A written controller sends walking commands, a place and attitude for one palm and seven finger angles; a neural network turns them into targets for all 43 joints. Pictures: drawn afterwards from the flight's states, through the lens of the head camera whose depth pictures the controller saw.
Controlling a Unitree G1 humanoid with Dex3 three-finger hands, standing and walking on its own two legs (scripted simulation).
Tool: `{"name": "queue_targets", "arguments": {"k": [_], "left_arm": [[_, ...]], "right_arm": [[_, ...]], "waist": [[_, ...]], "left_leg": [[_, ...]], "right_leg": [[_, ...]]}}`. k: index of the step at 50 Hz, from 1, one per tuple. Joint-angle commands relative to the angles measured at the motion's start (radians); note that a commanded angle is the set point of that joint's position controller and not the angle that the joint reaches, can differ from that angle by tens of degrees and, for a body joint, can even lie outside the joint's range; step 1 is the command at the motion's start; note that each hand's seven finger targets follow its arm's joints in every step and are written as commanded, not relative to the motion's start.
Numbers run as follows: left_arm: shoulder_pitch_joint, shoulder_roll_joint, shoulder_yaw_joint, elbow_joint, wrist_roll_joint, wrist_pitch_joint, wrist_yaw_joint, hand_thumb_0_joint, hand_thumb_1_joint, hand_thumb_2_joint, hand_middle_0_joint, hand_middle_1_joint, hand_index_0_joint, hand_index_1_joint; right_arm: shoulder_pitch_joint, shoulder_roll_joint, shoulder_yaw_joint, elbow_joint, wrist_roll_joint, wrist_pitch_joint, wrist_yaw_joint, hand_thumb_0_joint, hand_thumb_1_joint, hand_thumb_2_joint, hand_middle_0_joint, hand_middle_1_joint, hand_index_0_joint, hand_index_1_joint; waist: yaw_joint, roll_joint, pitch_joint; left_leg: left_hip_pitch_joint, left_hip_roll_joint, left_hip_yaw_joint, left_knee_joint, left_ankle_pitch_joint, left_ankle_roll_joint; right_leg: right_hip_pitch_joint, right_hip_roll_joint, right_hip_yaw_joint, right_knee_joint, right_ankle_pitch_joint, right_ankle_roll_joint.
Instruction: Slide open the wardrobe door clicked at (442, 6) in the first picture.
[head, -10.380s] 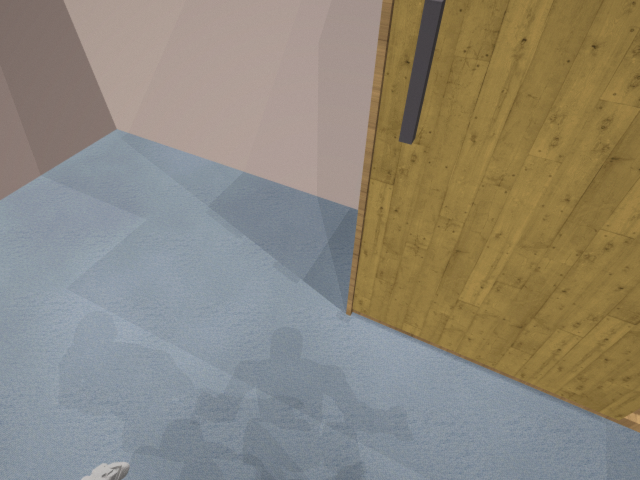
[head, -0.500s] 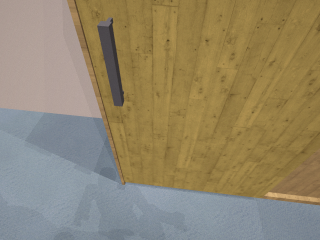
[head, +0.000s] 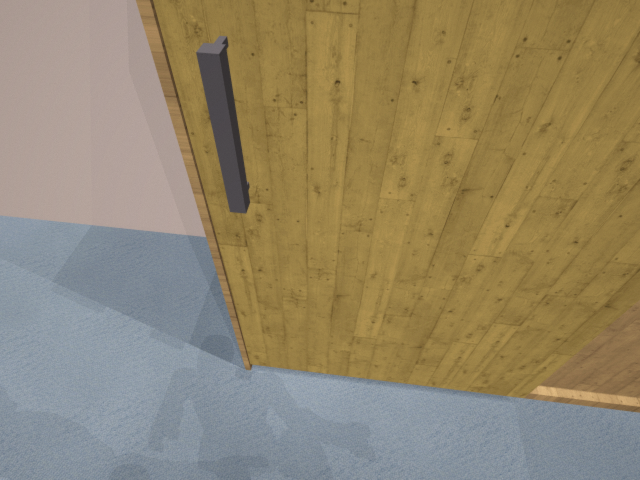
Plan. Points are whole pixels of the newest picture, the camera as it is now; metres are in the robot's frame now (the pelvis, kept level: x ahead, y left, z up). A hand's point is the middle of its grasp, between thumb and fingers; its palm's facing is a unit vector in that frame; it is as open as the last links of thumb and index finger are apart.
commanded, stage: look again from close up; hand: left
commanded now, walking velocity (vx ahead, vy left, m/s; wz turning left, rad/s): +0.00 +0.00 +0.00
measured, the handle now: (232, 133) +0.54 +0.17 +0.15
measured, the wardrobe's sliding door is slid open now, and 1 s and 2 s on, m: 0.00 0.00 0.00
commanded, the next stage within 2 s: shuffle to correct the standing spot in 0.34 s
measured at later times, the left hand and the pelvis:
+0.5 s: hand out of the picture +0.06 +0.25 -0.16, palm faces -0.01 -0.94 -0.33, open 7.4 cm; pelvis +0.00 +0.00 +0.00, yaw +0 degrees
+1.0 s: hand out of the picture +0.03 +0.23 -0.19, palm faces +0.00 -0.98 -0.22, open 7.4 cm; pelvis +0.05 +0.04 -0.01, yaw -2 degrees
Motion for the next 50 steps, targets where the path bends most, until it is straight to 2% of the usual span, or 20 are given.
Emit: {"name": "queue_targets", "arguments": {"k": [1,9,22,27,30,34,37,40,41,42,43,44,45,46,47,48,50], "left_arm": [[-0.02,0.201,0.041,-0.053,0.004,-0.027,0.015,0.0,0.9,0.9,-0.2,-0.3,-0.2,-0.3],[-0.023,0.201,0.042,-0.049,0.003,-0.027,0.014,0.0,0.9,0.9,-0.2,-0.3,-0.2,-0.3],[-0.021,0.203,0.043,-0.048,0.003,-0.028,0.014,0.0,0.9,0.9,-0.2,-0.3,-0.2,-0.3],[0.005,0.155,0.032,-0.033,0.004,-0.016,0.017,0.0,0.9,0.9,-0.2,-0.3,-0.2,-0.3],[0.021,0.136,0.034,-0.03,0.006,-0.006,0.016,0.0,0.9,0.9,-0.2,-0.3,-0.2,-0.3],[0.063,0.121,0.044,-0.027,0.008,0.002,0.016,0.0,0.9,0.9,-0.2,-0.3,-0.2,-0.3],[0.116,0.11,0.052,-0.017,0.008,0.004,0.02,0.0,0.9,0.9,-0.2,-0.3,-0.2,-0.3],[0.144,0.092,0.06,-0.015,0.008,0.003,0.024,0.0,0.9,0.9,-0.2,-0.3,-0.2,-0.3],[0.154,0.084,0.064,-0.015,0.009,0.004,0.025,0.0,0.9,0.9,-0.2,-0.3,-0.2,-0.3],[0.141,0.066,0.061,-0.016,0.008,0.006,0.027,0.0,0.9,0.9,-0.2,-0.3,-0.2,-0.3],[0.124,0.029,0.051,-0.022,0.007,0.01,0.029,0.0,0.9,0.9,-0.2,-0.3,-0.2,-0.3],[0.109,-0.013,0.038,-0.029,0.006,0.013,0.032,0.0,0.9,0.9,-0.2,-0.3,-0.2,-0.3],[0.105,-0.035,0.028,-0.031,0.004,0.016,0.037,0.0,0.9,0.9,-0.2,-0.3,-0.2,-0.3],[0.103,-0.025,0.028,-0.03,0.002,0.021,0.044,0.0,0.9,0.9,-0.2,-0.3,-0.2,-0.3],[0.107,-0.005,0.033,-0.034,-0.002,0.025,0.047,0.0,0.9,0.9,-0.2,-0.3,-0.2,-0.3],[0.095,0.012,0.039,-0.036,-0.005,0.026,0.047,0.0,0.9,0.9,-0.2,-0.3,-0.2,-0.3],[0.083,0.019,0.049,-0.041,-0.006,0.026,0.045,0.0,0.9,0.9,-0.2,-0.3,-0.2,-0.3]], "right_arm": [[-0.029,-0.202,-0.039,-0.059,0.001,-0.02,-0.01,0.0,-0.9,-0.9,0.2,0.3,0.2,0.3],[-0.032,-0.204,-0.04,-0.057,0.002,-0.02,-0.01,0.0,-0.9,-0.9,0.2,0.3,0.2,0.3],[-0.029,-0.206,-0.041,-0.058,0.001,-0.02,-0.011,0.0,-0.9,-0.9,0.2,0.3,0.2,0.3],[0.011,-0.143,-0.025,-0.042,-0.004,0.001,-0.004,0.0,-0.9,-0.9,0.2,0.3,0.2,0.3],[0.045,-0.121,-0.023,-0.036,-0.01,0.012,-0.002,0.0,-0.9,-0.9,0.2,0.3,0.2,0.3],[0.087,-0.085,-0.02,-0.041,-0.014,0.015,-0.001,0.0,-0.9,-0.9,0.2,0.3,0.2,0.3],[0.11,-0.057,-0.02,-0.049,-0.015,0.012,-0.003,0.0,-0.9,-0.9,0.2,0.3,0.2,0.3],[0.155,-0.036,-0.023,-0.049,-0.014,0.008,-0.009,0.0,-0.9,-0.9,0.2,0.3,0.2,0.3],[0.174,-0.031,-0.027,-0.05,-0.014,0.005,-0.011,0.0,-0.9,-0.9,0.2,0.3,0.2,0.3],[0.2,-0.025,-0.026,-0.041,-0.011,0.001,-0.013,0.0,-0.9,-0.9,0.2,0.3,0.2,0.3],[0.231,-0.03,-0.028,-0.026,-0.011,-0.003,-0.017,0.0,-0.9,-0.9,0.2,0.3,0.2,0.3],[0.267,-0.046,-0.034,-0.011,-0.008,-0.007,-0.025,0.0,-0.9,-0.9,0.2,0.3,0.2,0.3],[0.28,-0.056,-0.035,0.005,-0.002,-0.008,-0.037,0.0,-0.9,-0.9,0.2,0.3,0.2,0.3],[0.281,-0.055,-0.038,0.013,0.003,-0.006,-0.046,0.0,-0.9,-0.9,0.2,0.3,0.2,0.3],[0.279,-0.068,-0.041,0.014,0.004,-0.006,-0.053,0.0,-0.9,-0.9,0.2,0.3,0.2,0.3],[0.276,-0.084,-0.049,0.011,0.004,-0.009,-0.06,0.0,-0.9,-0.9,0.2,0.3,0.2,0.3],[0.246,-0.09,-0.058,0.005,0.004,-0.012,-0.067,0.0,-0.9,-0.9,0.2,0.3,0.2,0.3]], "waist": [[-0.002,0.007,-0.063],[-0.002,0.003,-0.044],[-0.002,0.01,-0.054],[0.0,0.018,-0.031],[0.001,-0.004,0.002],[0.009,-0.046,0.04],[0.02,-0.065,0.055],[0.016,-0.077,0.058],[0.013,-0.062,0.052],[-0.003,-0.036,0.051],[-0.018,0.034,0.048],[-0.027,0.108,0.031],[-0.024,0.16,0.03],[-0.023,0.192,0.04],[-0.022,0.184,0.036],[-0.028,0.18,0.045],[-0.018,0.14,0.05]], "left_leg": [[0.006,0.132,-0.109,-0.026,0.229,0.012],[0.002,0.131,-0.107,-0.033,0.206,0.01],[0.009,0.132,-0.106,-0.029,0.216,0.01],[-0.024,0.11,-0.086,-0.011,0.094,-0.001],[-0.053,0.095,-0.07,0.011,0.005,-0.005],[-0.122,0.075,-0.042,0.067,-0.057,-0.009],[-0.181,0.062,-0.014,0.126,-0.053,-0.012],[-0.199,0.061,-0.001,0.168,-0.039,-0.01],[-0.189,0.061,-0.001,0.174,-0.009,-0.005],[-0.151,0.074,-0.018,0.139,0.055,-0.004],[-0.061,0.106,-0.062,0.097,0.239,0.003],[0.018,0.159,-0.115,0.087,0.518,0.01],[0.077,0.194,-0.145,0.093,0.816,0.012],[0.125,0.212,-0.146,0.103,1.059,0.009],[0.164,0.223,-0.155,0.11,1.158,0.014],[0.175,0.234,-0.166,0.097,1.162,0.027],[0.146,0.242,-0.173,0.084,1.051,0.064]], "right_leg": [[0.017,-0.131,0.105,-0.026,0.228,-0.022],[0.006,-0.131,0.105,-0.034,0.21,-0.021],[0.013,-0.132,0.107,-0.033,0.227,-0.022],[-0.005,-0.145,0.113,-0.048,0.103,-0.017],[-0.04,-0.149,0.135,-0.051,-0.036,-0.024],[-0.041,-0.172,0.175,-0.045,-0.111,-0.046],[0.001,-0.207,0.194,-0.023,-0.045,-0.07],[0.014,-0.224,0.189,0.028,0.036,-0.088],[0.015,-0.215,0.172,0.062,0.084,-0.088],[-0.013,-0.188,0.131,0.115,0.123,-0.073],[-0.08,-0.135,0.06,0.203,0.169,-0.044],[-0.131,-0.083,-0.001,0.27,0.113,-0.007],[-0.17,-0.054,-0.014,0.286,-0.003,0.015],[-0.207,-0.043,0.0,0.298,-0.124,0.021],[-0.231,-0.038,0.01,0.322,-0.18,0.019],[-0.253,-0.037,0.022,0.349,-0.221,0.017],[-0.242,-0.044,0.048,0.35,-0.215,0.001]]}}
